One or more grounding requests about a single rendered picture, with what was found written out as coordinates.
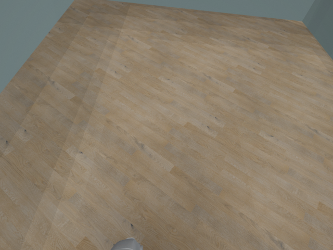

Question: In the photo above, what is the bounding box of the left robot thigh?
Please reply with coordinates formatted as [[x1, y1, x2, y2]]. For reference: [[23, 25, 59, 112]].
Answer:
[[111, 239, 143, 250]]

